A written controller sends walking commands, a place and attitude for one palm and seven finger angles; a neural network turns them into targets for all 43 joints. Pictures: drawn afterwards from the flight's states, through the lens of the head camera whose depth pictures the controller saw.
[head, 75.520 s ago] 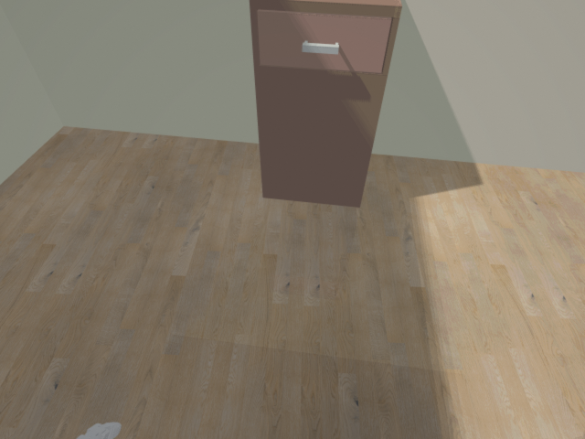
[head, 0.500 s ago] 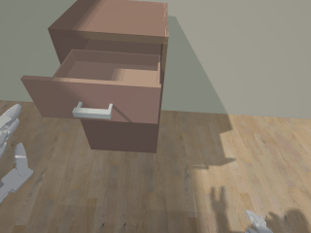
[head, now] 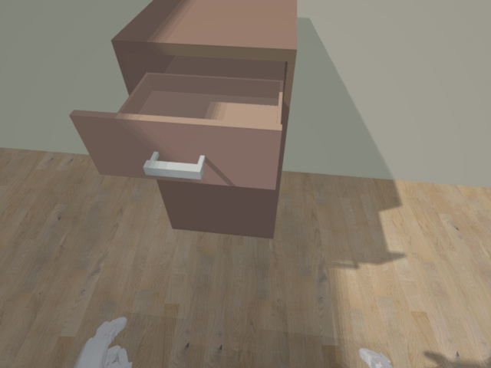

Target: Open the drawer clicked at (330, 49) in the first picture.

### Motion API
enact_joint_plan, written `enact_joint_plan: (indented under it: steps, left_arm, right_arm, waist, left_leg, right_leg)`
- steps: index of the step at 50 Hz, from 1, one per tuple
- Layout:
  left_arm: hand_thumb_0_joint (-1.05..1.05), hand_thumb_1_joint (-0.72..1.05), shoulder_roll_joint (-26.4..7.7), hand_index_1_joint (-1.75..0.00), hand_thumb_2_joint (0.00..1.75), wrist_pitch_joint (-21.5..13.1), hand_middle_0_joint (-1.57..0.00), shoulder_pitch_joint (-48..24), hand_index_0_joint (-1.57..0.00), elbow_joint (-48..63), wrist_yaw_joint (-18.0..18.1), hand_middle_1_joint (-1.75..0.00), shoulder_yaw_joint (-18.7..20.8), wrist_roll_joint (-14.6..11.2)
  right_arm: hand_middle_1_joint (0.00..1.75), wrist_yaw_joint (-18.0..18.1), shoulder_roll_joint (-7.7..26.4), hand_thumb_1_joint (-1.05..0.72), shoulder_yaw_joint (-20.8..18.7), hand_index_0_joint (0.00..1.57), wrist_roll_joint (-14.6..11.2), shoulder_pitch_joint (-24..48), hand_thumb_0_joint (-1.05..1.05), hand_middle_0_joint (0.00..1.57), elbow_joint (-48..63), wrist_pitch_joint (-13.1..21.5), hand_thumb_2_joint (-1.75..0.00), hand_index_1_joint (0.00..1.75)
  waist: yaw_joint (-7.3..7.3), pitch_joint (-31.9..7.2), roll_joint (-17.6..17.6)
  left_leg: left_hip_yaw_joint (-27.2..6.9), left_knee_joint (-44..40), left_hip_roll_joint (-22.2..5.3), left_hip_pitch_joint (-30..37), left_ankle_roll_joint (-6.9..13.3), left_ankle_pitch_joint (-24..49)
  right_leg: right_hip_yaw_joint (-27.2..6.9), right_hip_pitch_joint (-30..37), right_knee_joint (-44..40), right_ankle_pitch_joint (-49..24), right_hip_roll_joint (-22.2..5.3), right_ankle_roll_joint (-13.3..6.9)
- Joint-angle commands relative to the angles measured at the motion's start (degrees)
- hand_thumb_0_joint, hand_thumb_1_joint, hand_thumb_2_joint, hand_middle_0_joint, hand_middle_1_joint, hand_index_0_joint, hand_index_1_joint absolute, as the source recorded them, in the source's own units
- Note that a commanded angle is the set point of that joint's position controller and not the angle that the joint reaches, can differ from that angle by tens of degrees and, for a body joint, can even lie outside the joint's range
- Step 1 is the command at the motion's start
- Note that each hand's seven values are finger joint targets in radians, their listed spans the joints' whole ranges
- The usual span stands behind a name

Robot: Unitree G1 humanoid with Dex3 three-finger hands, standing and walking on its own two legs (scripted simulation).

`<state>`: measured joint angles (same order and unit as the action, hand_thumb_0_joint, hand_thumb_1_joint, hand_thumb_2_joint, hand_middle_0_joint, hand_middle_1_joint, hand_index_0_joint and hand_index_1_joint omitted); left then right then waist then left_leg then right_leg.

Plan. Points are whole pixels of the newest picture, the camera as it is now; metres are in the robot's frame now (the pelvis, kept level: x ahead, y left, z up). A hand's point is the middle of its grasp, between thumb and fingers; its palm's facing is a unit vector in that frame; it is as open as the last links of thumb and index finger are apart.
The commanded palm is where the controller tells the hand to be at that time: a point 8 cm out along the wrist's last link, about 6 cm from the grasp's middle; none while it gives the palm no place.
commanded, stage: let the arm hang, fingers relaxed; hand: left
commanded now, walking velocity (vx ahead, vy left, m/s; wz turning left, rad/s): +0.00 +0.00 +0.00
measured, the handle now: (176, 163) +0.52 +0.17 +0.02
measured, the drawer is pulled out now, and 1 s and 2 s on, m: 0.29 0.29 0.29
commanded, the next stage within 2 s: look to check the result in 0.90 s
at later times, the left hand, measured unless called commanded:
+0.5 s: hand out of the picture -0.02 +0.22 -0.14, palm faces +0.01 -0.96 -0.27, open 7.3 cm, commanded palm none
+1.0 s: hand out of the picture +0.05 +0.20 -0.14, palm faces -0.02 -0.97 -0.25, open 7.3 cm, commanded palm none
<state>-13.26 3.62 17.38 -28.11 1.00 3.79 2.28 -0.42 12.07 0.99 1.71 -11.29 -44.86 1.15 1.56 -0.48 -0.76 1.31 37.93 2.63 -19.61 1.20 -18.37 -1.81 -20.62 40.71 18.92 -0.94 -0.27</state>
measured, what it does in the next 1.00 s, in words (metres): stands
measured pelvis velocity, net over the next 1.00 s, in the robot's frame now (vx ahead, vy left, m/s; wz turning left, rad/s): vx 0.01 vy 0.00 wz -0.03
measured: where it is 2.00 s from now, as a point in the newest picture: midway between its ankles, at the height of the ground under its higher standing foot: outside the picture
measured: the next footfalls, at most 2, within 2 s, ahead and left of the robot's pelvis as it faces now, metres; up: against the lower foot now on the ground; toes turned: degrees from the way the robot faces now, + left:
none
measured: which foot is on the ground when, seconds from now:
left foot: down 0.00-1.00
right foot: down 0.00-1.00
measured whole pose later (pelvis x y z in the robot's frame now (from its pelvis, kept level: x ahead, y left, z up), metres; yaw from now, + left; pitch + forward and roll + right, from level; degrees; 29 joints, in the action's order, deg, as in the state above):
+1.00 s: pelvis +0.01 +0.00 +0.03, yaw -2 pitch -2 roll +0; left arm -11.7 -0.2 11.6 -63.5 1.3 1.2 0.8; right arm 1.4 12.1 -1.8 0.8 -12.7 -64.1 -0.1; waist 0.9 4.1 1.0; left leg 1.6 21.6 0.1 -8.6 0.6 -11.0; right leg -2.3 -8.9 21.7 10.8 1.5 -0.7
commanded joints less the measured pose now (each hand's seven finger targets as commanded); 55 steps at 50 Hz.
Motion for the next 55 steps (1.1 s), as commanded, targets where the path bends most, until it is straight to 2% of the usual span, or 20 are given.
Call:
enact_joint_plan:
  steps: [1, 2, 4, 6, 7, 8, 9, 11, 16, 17, 23, 25, 30, 34, 38, 45, 49, 53, 54, 55]
  left_arm:
    - [0.00, 0.90, -10.8, -0.30, 0.90, -3.6, -0.20, -0.5, -0.20, -4.9, -0.3, -0.30, -0.1, -1.1]
    - [0.00, 0.90, -9.2, -0.30, 0.90, -3.6, -0.20, -1.8, -0.20, -7.8, -0.2, -0.30, -0.5, -1.3]
    - [0.00, 0.90, -7.8, -0.30, 0.90, -3.7, -0.20, -1.4, -0.20, -12.6, 0.1, -0.30, -1.2, -1.6]
    - [0.00, 0.90, -5.2, -0.30, 0.90, -3.7, -0.20, 1.3, -0.20, -17.0, 0.3, -0.30, -0.6, -1.6]
    - [0.00, 0.90, -5.5, -0.30, 0.90, -3.7, -0.20, 1.9, -0.20, -18.9, 0.4, -0.30, -0.8, -1.7]
    - [0.00, 0.90, -5.5, -0.30, 0.90, -3.6, -0.20, 2.1, -0.20, -20.7, 0.3, -0.30, -1.1, -1.8]
    - [0.00, 0.90, -5.3, -0.30, 0.90, -3.7, -0.20, 2.3, -0.20, -22.1, 0.4, -0.30, -1.2, -1.8]
    - [0.00, 0.90, -4.6, -0.30, 0.90, -3.6, -0.20, 2.1, -0.20, -24.8, 0.3, -0.30, -1.6, -1.8]
    - [0.00, 0.90, -4.1, -0.30, 0.90, -3.4, -0.20, 2.5, -0.20, -29.8, 0.5, -0.30, -2.1, -1.7]
    - [0.00, 0.90, -4.4, -0.30, 0.90, -3.5, -0.20, 2.5, -0.20, -30.5, 0.5, -0.30, -2.0, -1.7]
    - [0.00, 0.90, -4.9, -0.30, 0.90, -3.9, -0.20, 1.9, -0.20, -33.3, 0.9, -0.30, -2.2, -1.7]
    - [0.00, 0.90, -4.9, -0.30, 0.90, -4.0, -0.20, 1.6, -0.20, -33.8, 1.0, -0.30, -2.3, -1.7]
    - [0.00, 0.90, -5.5, -0.30, 0.90, -4.2, -0.20, 0.6, -0.20, -34.2, 1.1, -0.30, -2.1, -1.6]
    - [0.00, 0.90, -5.9, -0.30, 0.90, -4.6, -0.20, 0.0, -0.20, -33.9, 1.1, -0.30, -1.8, -1.7]
    - [0.00, 0.90, -6.1, -0.30, 0.90, -4.6, -0.20, -1.6, -0.20, -33.7, 1.0, -0.30, -1.5, -1.7]
    - [0.00, 0.90, -7.1, -0.30, 0.90, -4.8, -0.20, -3.0, -0.20, -33.5, 1.0, -0.30, -1.2, -1.7]
    - [0.00, 0.90, -7.9, -0.30, 0.90, -5.0, -0.20, -3.5, -0.20, -33.2, 0.9, -0.30, -0.9, -1.7]
    - [0.00, 0.90, -8.9, -0.30, 0.90, -5.0, -0.20, -5.0, -0.20, -33.2, 0.8, -0.30, -0.8, -1.8]
    - [0.00, 0.90, -9.0, -0.30, 0.90, -5.1, -0.20, -4.5, -0.20, -33.0, 0.8, -0.30, -0.6, -1.8]
    - [0.00, 0.90, -9.3, -0.30, 0.90, -5.0, -0.20, -5.2, -0.20, -33.2, 0.8, -0.30, -0.8, -1.8]
  right_arm:
    - [0.30, 1.0, 4.8, -0.90, -2.5, 0.20, -1.1, -2.0, 0.00, 0.20, 1.7, -0.9, -0.90, 0.30]
    - [0.30, 1.1, 4.9, -0.90, -2.4, 0.20, -0.9, -1.9, 0.00, 0.20, 0.2, -1.1, -0.90, 0.30]
    - [0.30, 1.3, 4.9, -0.90, -2.2, 0.20, -1.1, -2.2, 0.00, 0.20, -2.2, -0.9, -0.90, 0.30]
    - [0.30, 1.8, 4.5, -0.90, -2.3, 0.20, -0.8, -2.7, 0.00, 0.20, -4.4, -0.5, -0.90, 0.30]
    - [0.30, 1.8, 4.4, -0.90, -2.2, 0.20, -0.9, -2.9, 0.00, 0.20, -5.3, -0.6, -0.90, 0.30]
    - [0.30, 1.9, 4.6, -0.90, -2.2, 0.20, -1.0, -3.0, 0.00, 0.20, -6.1, -0.7, -0.90, 0.30]
    - [0.30, 2.1, 4.4, -0.90, -2.4, 0.20, -1.2, -3.4, 0.00, 0.20, -6.8, -0.8, -0.90, 0.30]
    - [0.30, 2.2, 4.6, -0.90, -2.4, 0.20, -1.1, -4.5, 0.00, 0.20, -8.7, -0.9, -0.90, 0.30]
    - [0.30, 2.4, 4.5, -0.90, -2.6, 0.20, -1.2, -6.5, 0.00, 0.20, -12.3, -1.0, -0.90, 0.30]
    - [0.30, 2.4, 4.4, -0.90, -2.6, 0.20, -1.2, -6.7, 0.00, 0.20, -12.9, -0.9, -0.90, 0.30]
    - [0.30, 2.4, 4.6, -0.90, -2.8, 0.20, -1.3, -6.9, 0.00, 0.20, -15.5, -0.8, -0.90, 0.30]
    - [0.30, 2.3, 4.5, -0.90, -2.9, 0.20, -1.3, -6.6, 0.00, 0.20, -16.0, -0.9, -0.90, 0.30]
    - [0.30, 2.2, 4.4, -0.90, -3.0, 0.20, -1.3, -6.0, 0.00, 0.20, -16.9, -0.8, -0.90, 0.30]
    - [0.30, 2.3, 4.7, -0.90, -3.3, 0.20, -1.3, -4.9, 0.00, 0.20, -16.9, -0.7, -0.90, 0.30]
    - [0.30, 2.3, 5.1, -0.90, -3.3, 0.20, -1.1, -4.4, 0.00, 0.20, -17.1, -0.5, -0.90, 0.30]
    - [0.30, 2.5, 6.1, -0.90, -3.7, 0.20, -1.1, -3.0, 0.00, 0.20, -16.9, -0.4, -0.90, 0.30]
    - [0.30, 2.5, 6.9, -0.90, -3.8, 0.20, -1.2, -2.3, 0.00, 0.20, -16.7, -0.4, -0.90, 0.30]
    - [0.30, 2.4, 7.9, -0.90, -3.8, 0.20, -1.1, -1.8, 0.00, 0.20, -16.9, -0.4, -0.90, 0.30]
    - [0.30, 2.5, 8.0, -0.90, -3.9, 0.20, -1.2, -1.5, 0.00, 0.20, -16.7, -0.3, -0.90, 0.30]
    - [0.30, 2.4, 8.4, -0.90, -4.0, 0.20, -1.1, -1.2, 0.00, 0.20, -16.8, -0.4, -0.90, 0.30]
  waist:
    - [0.37, 1.3, -2.9]
    - [0.29, 2.8, -3.6]
    - [-0.28, 3.7, 3.4]
    - [-1.48, 0.2, 9.2]
    - [-1.67, -1.1, 10.4]
    - [-1.79, -1.5, 10.0]
    - [-1.89, -1.3, 6.8]
    - [-1.51, -0.3, 6.1]
    - [-1.42, 3.5, 3.6]
    - [-1.45, 3.5, 2.3]
    - [-1.24, 4.4, 0.3]
    - [-1.17, 5.9, 0.7]
    - [-1.13, 6.2, 0.6]
    - [-1.39, 5.9, -0.2]
    - [-1.05, 4.9, 1.5]
    - [-0.97, 4.0, 2.2]
    - [-1.18, 3.5, 0.9]
    - [-0.84, 2.1, 1.5]
    - [-1.14, 1.8, 0.3]
    - [-0.78, 2.6, 1.2]
  left_leg:
    - [-2.5, -4.9, -1.9, 5.2, -0.3, 3.4]
    - [-3.5, -6.4, -2.9, 6.3, 0.0, 7.4]
    - [-5.5, -11.2, -5.1, 7.8, 0.4, 12.7]
    - [-6.9, -14.2, -6.8, 6.5, 1.2, 12.6]
    - [-7.1, -15.4, -7.1, 6.6, 1.3, 11.1]
    - [-7.3, -16.4, -7.2, 6.7, 1.3, 9.0]
    - [-7.6, -16.9, -7.7, 7.4, 1.5, 8.7]
    - [-8.2, -18.6, -7.9, 7.5, 1.6, 5.2]
    - [-9.2, -21.8, -8.8, 7.3, 1.8, 2.9]
    - [-9.1, -21.9, -8.9, 7.6, 1.8, 3.4]
    - [-7.4, -21.3, -8.3, 9.5, 1.6, 6.4]
    - [-7.2, -21.5, -8.1, 9.4, 1.6, 5.3]
    - [-6.5, -21.4, -7.8, 9.6, 1.4, 5.6]
    - [-5.9, -20.7, -7.7, 10.3, 1.3, 7.3]
    - [-5.9, -20.6, -7.7, 10.5, 1.0, 8.9]
    - [-5.5, -20.2, -8.0, 11.8, 0.8, 10.6]
    - [-5.3, -20.2, -8.1, 12.5, 0.8, 11.1]
    - [-5.4, -20.1, -8.3, 13.0, 0.6, 12.5]
    - [-5.3, -19.9, -8.3, 13.6, 0.7, 12.6]
    - [-5.2, -20.1, -8.2, 13.3, 0.5, 11.9]
  right_leg:
    - [-11.8, 0.6, -18.8, -12.9, -9.1, -5.1]
    - [-9.8, -0.1, -19.2, -10.4, -6.7, -4.3]
    - [-6.6, 1.7, -18.1, -10.8, -3.7, -3.0]
    - [-4.7, 8.0, -17.3, -11.5, -2.5, -2.4]
    - [-4.0, 10.1, -17.4, -10.8, -2.4, -2.4]
    - [-3.6, 10.7, -17.7, -9.7, -2.2, -2.4]
    - [-3.1, 10.7, -18.5, -9.7, -2.2, -2.4]
    - [-3.0, 10.1, -19.7, -7.8, -2.2, -2.4]
    - [-2.2, 8.6, -20.4, -6.8, -2.3, -2.3]
    - [-2.3, 8.8, -20.5, -7.2, -2.5, -2.3]
    - [-2.9, 8.2, -21.5, -8.2, -3.2, -2.2]
    - [-3.3, 7.0, -22.1, -6.9, -3.1, -2.3]
    - [-3.8, 7.1, -22.6, -6.9, -3.3, -2.2]
    - [-4.4, 7.4, -23.1, -8.0, -3.2, -2.4]
    - [-5.0, 8.3, -22.8, -9.5, -3.4, -2.5]
    - [-5.3, 9.1, -23.5, -11.4, -3.6, -2.6]
    - [-5.3, 9.4, -23.9, -12.2, -3.5, -2.7]
    - [-5.6, 10.7, -23.6, -14.3, -3.8, -2.7]
    - [-5.4, 10.8, -24.0, -14.6, -3.8, -2.8]
    - [-5.5, 10.2, -24.1, -13.8, -3.9, -2.7]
